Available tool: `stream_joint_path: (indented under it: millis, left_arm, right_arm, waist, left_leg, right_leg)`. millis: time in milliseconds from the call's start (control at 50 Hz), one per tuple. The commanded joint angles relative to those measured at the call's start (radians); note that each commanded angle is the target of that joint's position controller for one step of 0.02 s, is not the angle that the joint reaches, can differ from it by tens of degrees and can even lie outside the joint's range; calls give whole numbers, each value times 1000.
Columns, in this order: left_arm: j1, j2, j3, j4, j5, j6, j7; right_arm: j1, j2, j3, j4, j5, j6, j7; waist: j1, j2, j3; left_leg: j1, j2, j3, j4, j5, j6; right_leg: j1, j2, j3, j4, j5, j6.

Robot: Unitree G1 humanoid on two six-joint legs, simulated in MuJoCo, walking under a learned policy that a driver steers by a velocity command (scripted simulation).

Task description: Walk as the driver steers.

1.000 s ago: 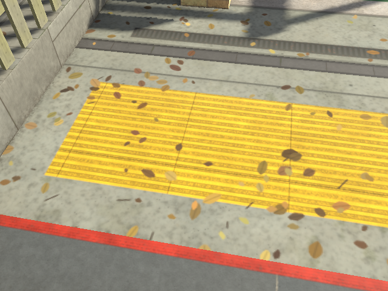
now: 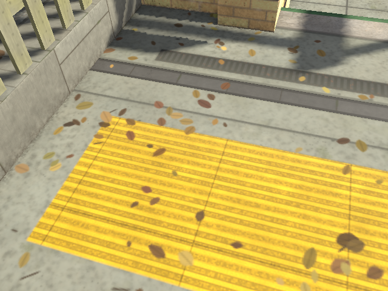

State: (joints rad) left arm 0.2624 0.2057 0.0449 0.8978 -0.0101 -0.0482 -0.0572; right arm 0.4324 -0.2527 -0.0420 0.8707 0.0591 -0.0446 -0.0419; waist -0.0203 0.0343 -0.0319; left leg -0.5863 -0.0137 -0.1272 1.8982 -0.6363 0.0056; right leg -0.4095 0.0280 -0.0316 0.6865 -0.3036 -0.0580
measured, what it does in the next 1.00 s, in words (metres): goes down, turning right: left foot 0.15 m lower, then right foot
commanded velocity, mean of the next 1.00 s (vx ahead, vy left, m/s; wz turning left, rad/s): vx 0.50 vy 0.00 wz -0.21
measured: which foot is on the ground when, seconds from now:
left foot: up 0.00-0.44, down 0.46-0.96, up 0.98-1.00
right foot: down 0.00-0.48, up 0.50-0.96, down 0.98-1.00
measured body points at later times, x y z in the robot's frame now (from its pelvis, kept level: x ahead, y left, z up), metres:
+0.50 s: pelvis +0.32 +0.07 -0.13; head +0.34 +0.09 +0.32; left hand +0.22 +0.33 -0.26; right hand +0.56 -0.15 -0.20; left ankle +0.41 +0.17 -0.87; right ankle +0.05 -0.10 -0.66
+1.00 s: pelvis +0.61 +0.04 -0.16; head +0.64 +0.03 +0.29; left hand +0.90 +0.20 -0.23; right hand +0.53 -0.22 -0.30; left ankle +0.43 +0.18 -0.83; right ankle +0.70 -0.06 -0.87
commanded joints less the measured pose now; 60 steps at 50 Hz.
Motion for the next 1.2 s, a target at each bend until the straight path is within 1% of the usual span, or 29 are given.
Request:
stream_joint_path:
  millis: [20,60,120,160,200,260,300,400,440,460,480,500,520,540,560,580,620,660,760,860,920,960,980,1000,1020,1040,1080,1140,1200]
  left_arm:
    - [48,122,8,-26,21,-37,28]
    - [-28,90,-10,-40,27,-60,32]
    - [71,154,12,-3,14,-46,74]
    - [137,188,29,18,15,-42,74]
    - [230,132,19,47,-17,-46,86]
    - [268,104,13,29,-3,-26,107]
    - [256,120,18,16,-5,-7,100]
    - [266,133,34,4,-29,9,104]
    - [259,157,42,15,-9,17,93]
    - [252,158,41,22,-4,13,80]
    - [292,90,31,42,-10,-1,71]
    - [460,39,13,59,-37,-27,57]
    - [417,119,18,7,-60,-50,53]
    - [260,97,11,-75,-89,-56,66]
    - [158,131,20,-87,-91,-43,100]
    - [131,166,31,-98,-75,-19,118]
    - [166,89,37,-64,-10,18,116]
    - [116,75,43,-97,-8,16,107]
    - [-75,38,30,-168,-4,4,59]
    - [-271,19,20,-256,-10,13,20]
    - [-265,60,34,-289,-1,13,3]
    - [-64,135,67,-250,-3,15,3]
    - [119,217,103,-202,-5,21,19]
    - [122,326,114,-192,-20,18,32]
    - [215,278,97,-201,-6,11,36]
    - [167,229,87,-191,8,2,43]
    - [-18,172,68,-228,-3,-16,40]
    - [-56,157,59,-243,-4,-21,46]
    - [6,199,71,-228,-10,-16,72]
  right_arm:
    - [-126,-87,-15,-149,-15,-11,-25]
    - [-99,-104,-40,-138,-38,-12,-6]
    - [-198,-8,-14,-166,-80,-18,18]
    - [-154,-20,-20,-133,-60,-16,41]
    - [-305,-72,-39,-179,-56,-39,67]
    - [-511,-16,-18,-226,-81,-67,113]
    - [-521,10,-11,-223,-61,-60,136]
    - [-499,-33,-13,-191,-33,-46,127]
    - [-318,-101,-46,-109,-39,-47,113]
    - [-115,-142,-68,-43,-52,-47,107]
    - [63,-161,-66,16,-64,-41,107]
    - [80,-188,-57,20,-82,-42,106]
    - [123,-198,-71,23,-50,-22,105]
    - [145,-261,-96,69,-48,-8,101]
    - [18,-199,-75,36,-69,-12,88]
    - [-162,-139,-42,-11,-88,-37,87]
    - [-292,-42,-16,4,-78,-74,83]
    - [-249,-64,-24,35,-85,-82,62]
    - [-134,-80,-33,73,-67,-69,8]
    - [-41,-105,-41,106,-53,-39,-6]
    - [-68,-162,-57,94,-48,-20,-9]
    - [-111,-197,-67,71,-43,-11,-8]
    - [-135,-185,-61,48,-47,-20,-5]
    - [-26,-29,-13,10,-96,-50,27]
    - [-98,-94,-18,-20,-55,-101,56]
    - [-222,-144,-39,-53,-16,-119,60]
    - [-262,-134,-44,-59,-50,-114,40]
    - [-229,-116,-55,-71,-70,-67,33]
    - [-352,-76,-43,-126,-82,-55,26]
  waist:
    - [14,-71,62]
    - [-60,-127,119]
    - [-10,-154,60]
    - [-4,-86,-14]
    - [56,-49,50]
    - [134,-48,109]
    - [142,-74,116]
    - [132,-84,161]
    - [42,-55,62]
    - [-60,-23,-39]
    - [-110,92,-133]
    - [-50,286,-284]
    - [-101,297,-406]
    - [-111,253,-367]
    - [-79,35,-226]
    - [-5,-13,-93]
    - [84,7,45]
    - [73,107,57]
    - [17,37,53]
    - [-35,1,123]
    - [13,37,82]
    - [133,63,-34]
    - [220,-10,-128]
    - [95,-290,-219]
    - [164,-234,-371]
    - [172,-170,-207]
    - [57,5,-35]
    - [-10,-29,-21]
    - [18,-57,5]
  left_leg:
    - [-474,116,-30,-88,304,26]
    - [-298,159,-39,-506,482,32]
    - [-140,164,33,-887,642,-30]
    - [-101,141,58,-874,758,-16]
    - [-364,154,-5,-1087,918,31]
    - [-234,102,70,-1343,1150,42]
    - [-46,73,80,-1376,1156,36]
    - [-24,132,25,-1556,1051,44]
    - [236,109,74,-1587,997,56]
    - [558,94,125,-1536,999,65]
    - [922,222,-1,-1355,1170,127]
    - [1174,346,-83,-1049,1443,175]
    - [1192,398,-244,-1179,1148,244]
    - [1104,488,-459,-1410,479,316]
    - [852,477,-528,-1587,259,296]
    - [582,478,-459,-1602,340,287]
    - [244,346,-175,-1592,613,184]
    - [243,284,-46,-1637,771,164]
    - [432,259,137,-1658,976,120]
    - [555,264,242,-1650,972,78]
    - [644,288,287,-1501,1365,79]
    - [599,278,307,-1216,1518,67]
    - [381,226,317,-926,1278,29]
    - [-67,10,251,-528,143,-25]
    - [-234,-37,15,-414,40,-13]
    - [-337,18,3,-463,137,9]
    - [-185,90,22,-680,269,10]
    - [-16,113,41,-825,322,-32]
    - [-4,82,74,-1024,488,-73]
  right_leg:
    - [235,-443,653,-341,67,-265]
    - [19,-273,376,-366,177,-162]
    - [50,-221,243,-395,503,-184]
    - [153,-254,229,-339,571,-196]
    - [382,-241,241,-267,362,-158]
    - [281,-179,190,-229,85,-132]
    - [158,-173,175,-186,27,-128]
    - [345,-197,206,49,119,-85]
    - [331,-172,203,315,305,-71]
    - [183,-120,173,558,293,-40]
    - [-148,-17,179,972,-343,24]
    - [-432,0,258,1261,-599,51]
    - [-526,-22,279,1209,-492,65]
    - [-652,-34,210,1190,-365,63]
    - [-618,-70,143,1176,-204,64]
    - [-531,-111,166,1002,-33,51]
    - [-335,-152,231,740,98,49]
    - [-294,-152,212,565,161,66]
    - [-316,-100,150,164,403,35]
    - [-293,-62,29,7,389,0]
    - [-197,-1,-58,-17,187,-59]
    - [95,51,-75,-80,157,-112]
    - [422,0,62,-139,246,-165]
    - [786,-263,574,-162,256,-346]
    - [909,-362,890,-343,38,-431]
    - [815,-324,765,-377,50,-363]
    - [447,-240,536,-404,285,-276]
    - [227,-179,416,-445,435,-252]
    - [141,-132,337,-452,464,-229]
